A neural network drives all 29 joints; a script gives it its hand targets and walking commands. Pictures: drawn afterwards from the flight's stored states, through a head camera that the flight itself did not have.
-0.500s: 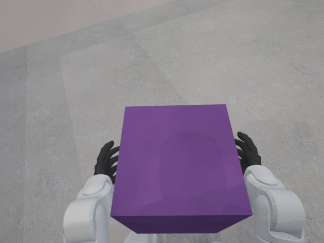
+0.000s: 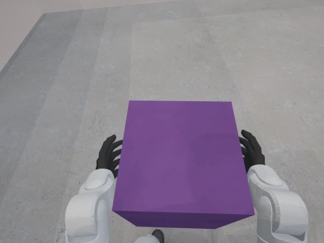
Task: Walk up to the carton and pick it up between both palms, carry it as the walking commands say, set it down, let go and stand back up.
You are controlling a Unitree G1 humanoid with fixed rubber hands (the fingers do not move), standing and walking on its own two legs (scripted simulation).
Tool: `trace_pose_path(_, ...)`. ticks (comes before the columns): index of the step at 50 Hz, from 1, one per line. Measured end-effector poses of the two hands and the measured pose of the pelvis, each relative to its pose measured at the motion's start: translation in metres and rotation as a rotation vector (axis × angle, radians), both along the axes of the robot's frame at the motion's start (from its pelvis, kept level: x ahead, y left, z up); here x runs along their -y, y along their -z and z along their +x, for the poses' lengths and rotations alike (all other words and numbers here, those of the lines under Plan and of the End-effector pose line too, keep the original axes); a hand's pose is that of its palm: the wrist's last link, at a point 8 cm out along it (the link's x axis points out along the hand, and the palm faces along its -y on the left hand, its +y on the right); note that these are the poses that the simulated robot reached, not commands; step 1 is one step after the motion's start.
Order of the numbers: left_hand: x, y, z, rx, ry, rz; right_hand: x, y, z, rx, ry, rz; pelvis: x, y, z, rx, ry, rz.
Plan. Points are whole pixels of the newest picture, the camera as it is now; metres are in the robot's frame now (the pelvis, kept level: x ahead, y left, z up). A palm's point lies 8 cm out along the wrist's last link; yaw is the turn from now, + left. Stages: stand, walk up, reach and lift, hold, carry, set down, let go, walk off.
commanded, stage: carry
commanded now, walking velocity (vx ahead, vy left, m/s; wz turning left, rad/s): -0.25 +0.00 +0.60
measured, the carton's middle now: (177, 172) +0.26 +0.00 +0.03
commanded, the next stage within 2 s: none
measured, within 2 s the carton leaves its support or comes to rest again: neither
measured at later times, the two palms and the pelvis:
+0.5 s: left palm out of the picture -0.03 +0.25 +0.07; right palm out of the picture +0.09 -0.03 +0.07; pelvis -0.19 +0.03 +0.00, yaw +19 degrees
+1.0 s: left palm out of the picture -0.19 +0.21 +0.11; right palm out of the picture -0.05 -0.06 +0.10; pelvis -0.33 -0.02 +0.01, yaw +27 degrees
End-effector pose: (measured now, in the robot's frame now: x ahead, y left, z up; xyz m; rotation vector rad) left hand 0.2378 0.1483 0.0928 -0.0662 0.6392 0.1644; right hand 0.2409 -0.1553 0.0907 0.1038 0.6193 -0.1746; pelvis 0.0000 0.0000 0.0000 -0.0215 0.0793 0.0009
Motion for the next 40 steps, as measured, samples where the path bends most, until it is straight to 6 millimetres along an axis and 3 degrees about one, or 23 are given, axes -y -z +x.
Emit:
trace_pose_path(6,0.003,-0.002,-0.062,-0.059,-0.026,0.043,0.002,0.008,-0.051,-0.058,-0.025,0.049,0.004,-0.008,-0.047,0.044,-0.05,0.046)
trace_pose_path(11,-0.013,-0.011,-0.104,-0.03,-0.094,0.046,-0.016,0.001,-0.073,-0.029,-0.092,0.052,0.001,-0.009,-0.08,0.049,-0.107,0.084)
trace_pose_path(16,-0.044,-0.004,-0.15,-0.009,-0.178,0.024,-0.051,-0.002,-0.09,-0.007,-0.18,0.025,-0.009,-0.001,-0.115,0.025,-0.2,0.086)
trace_pose_path(20,-0.08,0.018,-0.2,-0.026,-0.27,-0.015,-0.093,0.01,-0.114,-0.026,-0.271,-0.015,-0.023,0.01,-0.149,0.01,-0.274,0.064)
trace_pose_path(26,-0.103,0.025,-0.281,-0.093,-0.399,-0.053,-0.129,0.015,-0.162,-0.093,-0.395,-0.043,-0.025,-0.001,-0.197,0.018,-0.348,0.002)
trace_pose_path(32,-0.099,0.009,-0.323,-0.028,-0.426,-0.029,-0.127,0.002,-0.197,-0.029,-0.422,-0.023,-0.015,-0.003,-0.237,0.004,-0.397,-0.006)
trace_pose_path(40,-0.064,-0.003,-0.368,-0.038,-0.409,0.019,-0.091,0.003,-0.246,-0.038,-0.408,0.022,0.012,-0.005,-0.281,0.018,-0.421,0.028)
